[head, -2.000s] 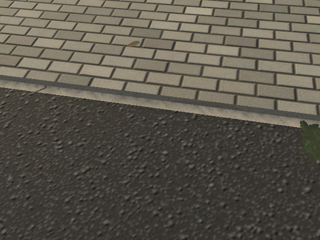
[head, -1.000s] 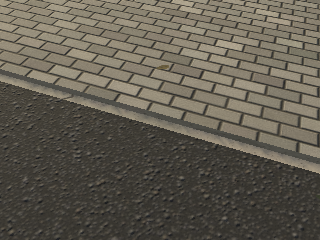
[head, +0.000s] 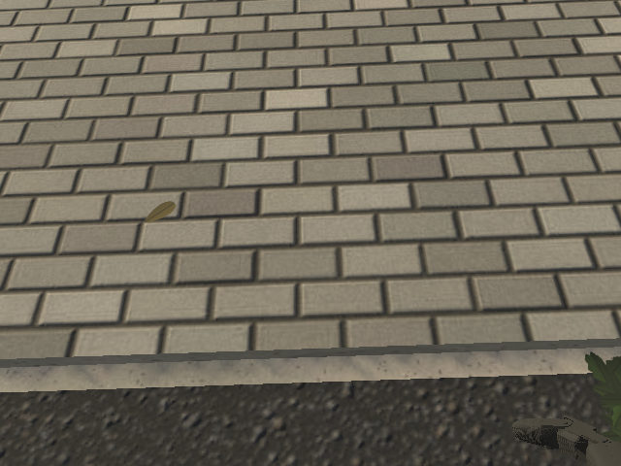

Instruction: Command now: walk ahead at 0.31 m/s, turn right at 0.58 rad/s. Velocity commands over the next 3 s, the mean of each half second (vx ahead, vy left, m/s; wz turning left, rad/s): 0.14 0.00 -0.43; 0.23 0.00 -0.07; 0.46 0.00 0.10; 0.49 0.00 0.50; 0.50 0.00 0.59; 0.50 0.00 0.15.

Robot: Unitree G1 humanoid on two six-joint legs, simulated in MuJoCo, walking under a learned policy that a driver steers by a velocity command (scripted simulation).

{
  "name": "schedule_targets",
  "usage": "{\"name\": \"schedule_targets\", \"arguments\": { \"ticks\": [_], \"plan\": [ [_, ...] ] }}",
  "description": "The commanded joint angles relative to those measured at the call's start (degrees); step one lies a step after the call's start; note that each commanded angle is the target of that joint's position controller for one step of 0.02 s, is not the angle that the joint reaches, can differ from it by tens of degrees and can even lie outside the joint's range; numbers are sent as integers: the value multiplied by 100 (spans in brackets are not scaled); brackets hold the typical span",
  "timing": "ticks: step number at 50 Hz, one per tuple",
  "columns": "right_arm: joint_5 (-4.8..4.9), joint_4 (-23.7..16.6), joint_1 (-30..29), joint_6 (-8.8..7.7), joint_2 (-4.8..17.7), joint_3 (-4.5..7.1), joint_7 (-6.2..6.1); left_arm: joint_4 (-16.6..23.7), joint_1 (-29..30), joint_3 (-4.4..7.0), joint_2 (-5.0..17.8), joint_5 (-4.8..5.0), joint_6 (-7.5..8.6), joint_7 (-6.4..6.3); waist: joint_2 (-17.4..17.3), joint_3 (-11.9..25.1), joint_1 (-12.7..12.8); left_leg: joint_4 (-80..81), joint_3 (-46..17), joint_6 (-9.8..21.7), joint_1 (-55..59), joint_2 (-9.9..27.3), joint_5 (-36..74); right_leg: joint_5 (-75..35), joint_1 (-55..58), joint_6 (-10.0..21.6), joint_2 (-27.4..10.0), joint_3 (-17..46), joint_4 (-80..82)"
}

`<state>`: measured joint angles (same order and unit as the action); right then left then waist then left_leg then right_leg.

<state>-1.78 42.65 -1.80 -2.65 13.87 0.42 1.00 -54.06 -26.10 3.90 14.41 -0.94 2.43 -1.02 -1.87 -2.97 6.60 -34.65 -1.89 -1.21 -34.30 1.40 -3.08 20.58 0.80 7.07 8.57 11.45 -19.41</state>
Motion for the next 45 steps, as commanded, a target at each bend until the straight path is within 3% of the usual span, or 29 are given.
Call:
{"name": "schedule_targets", "arguments": {
  "ticks": [1,2,3,4,5,6,7,9,12,15,18,21,23,24,25,26,27,28,29,31,33,35,38,40,42,43,44,45],
  "plan": [
    [49,-198,654,-200,773,196,-124,327,140,204,973,4,61,-46,804,543,-645,817,156,271,1704,-517,69,-5737,-251,-132,-1016,780,-1315],
    [9,-37,1487,-305,962,256,-195,429,419,201,973,103,134,5,678,904,-1130,1245,-94,448,2986,-107,1000,-5135,-834,-281,-773,703,-2323],
    [-125,30,2286,-342,1399,340,-283,722,384,101,577,252,192,14,-102,1805,-1280,707,-1154,716,4596,1441,3095,-2157,-1819,-424,-416,227,-3896],
    [-94,-66,2210,-237,1638,407,-210,780,-650,78,328,474,100,-99,-1249,2889,-811,367,-2921,1710,5713,3156,5428,2191,-2930,-492,319,-399,-5529],
    [77,-175,1913,-121,1151,387,-194,548,-622,174,931,146,-30,-146,-397,2713,-709,557,-2873,1738,4883,2749,4534,1413,-3003,-459,-262,-437,-5861],
    [96,-252,1494,-103,621,232,-215,579,-109,213,939,49,-100,-89,-130,1796,-676,844,-1964,1553,4032,2266,3844,951,-3095,-554,-400,-524,-5702],
    [68,-255,1211,-81,394,148,-227,641,145,201,795,-9,-160,-26,-88,1183,-574,1142,-1351,1332,3408,1875,3284,732,-3198,-634,-588,-620,-5438],
    [67,-191,1166,-59,472,150,-278,680,226,184,607,-104,-355,132,-522,676,-477,1542,-616,1250,2513,1482,2908,466,-2962,-773,-690,-773,-5266],
    [29,-82,1305,-113,625,210,-232,830,307,149,456,-63,-468,212,-492,786,-371,1685,-244,1434,2143,1469,3030,238,-2776,-789,-614,-817,-5016],
    [8,-35,1268,-79,672,236,-209,983,618,82,395,-97,-538,244,-565,770,-354,1825,-19,1443,1943,1460,2260,-79,-2707,-744,-716,-875,-4273],
    [18,23,1282,-2,765,273,-170,1127,1043,-35,306,-73,-574,281,-709,728,-472,1885,200,1330,1755,1320,1314,-285,-2195,-702,-788,-1066,-3105],
    [17,146,1553,122,945,340,-119,1216,1315,-86,379,-57,-553,244,-753,724,-666,1717,38,1317,1887,1379,538,20,-1824,-655,-708,-1260,-2261],
    [76,182,1526,226,981,349,-115,1173,1189,-120,351,-76,-481,204,-591,647,-548,1393,13,1130,1690,1321,23,-371,-1190,-535,-658,-1371,-1155],
    [55,241,1673,268,903,331,-115,1148,1150,-133,396,-92,-414,177,-366,560,-528,1203,44,855,1455,1215,-245,-758,-773,-463,-731,-1179,-389],
    [15,236,1923,284,580,256,-77,1195,1159,-122,626,-159,-332,128,483,603,-628,523,391,466,1225,845,-909,-786,-468,-362,-1629,-55,457],
    [95,82,2193,299,87,119,-79,1417,1624,-60,1131,-99,-302,79,1684,472,-935,63,868,94,761,29,-2478,-1723,-805,158,-2889,1364,794],
    [115,203,1870,418,490,205,-157,1260,1408,-73,902,-95,-268,26,1273,396,-525,-529,299,104,1412,156,-2760,-1742,-1593,594,-2841,1061,665],
    [176,179,1828,471,527,236,-152,1209,1653,-166,651,-105,-243,6,1175,247,-754,-669,194,131,1446,86,-2557,-1763,-1663,573,-2516,709,657],
    [156,271,1874,484,504,246,-156,1175,1844,-218,504,-94,-229,-14,1106,165,-836,-691,167,140,1462,64,-2307,-1809,-1665,416,-2224,344,652],
    [24,468,2134,459,518,266,-147,1082,1769,-248,423,-47,-184,-60,1125,469,-846,-721,285,120,1545,-15,-2031,-2000,-1196,288,-1880,-42,556],
    [-41,489,2003,395,511,275,-103,843,1260,-149,642,-13,-201,-27,1027,477,-613,-901,425,116,1171,-108,-2155,-509,-740,416,-1917,234,754],
    [-29,368,1647,340,525,294,-50,699,1031,-85,728,-10,-221,-14,1011,171,-474,-867,393,139,674,-65,-2268,705,-540,559,-2093,672,1044],
    [-2,358,1544,225,416,283,-24,581,995,-16,741,-15,-151,4,884,50,-476,-489,396,231,760,-53,-2338,777,-554,674,-2177,790,1116],
    [21,436,1724,154,339,276,-37,546,1127,28,761,1,-100,31,831,95,-606,47,456,367,1384,-124,-2289,664,-906,670,-2106,644,1061],
    [34,681,2251,99,230,271,-75,547,1404,73,773,68,-105,57,697,103,-943,1179,704,529,2640,-287,-1447,849,-1695,505,-1842,294,765],
    [20,856,2619,67,293,298,-107,558,1499,69,666,80,-108,56,511,127,-1108,1462,602,592,3529,-306,-1319,1128,-2395,341,-1622,112,360],
    [-22,980,3123,16,578,355,-159,704,1777,-12,354,49,-72,70,-107,139,-1331,1961,-404,736,4339,438,-2201,1191,-3403,80,-1251,-315,-629],
    [13,992,3447,-12,1158,475,-183,944,2024,-140,-117,77,-6,117,-1259,126,-1443,2954,-2455,1109,4599,1796,-4032,888,-4361,-206,-524,-1272,-2116]
  ]
}}
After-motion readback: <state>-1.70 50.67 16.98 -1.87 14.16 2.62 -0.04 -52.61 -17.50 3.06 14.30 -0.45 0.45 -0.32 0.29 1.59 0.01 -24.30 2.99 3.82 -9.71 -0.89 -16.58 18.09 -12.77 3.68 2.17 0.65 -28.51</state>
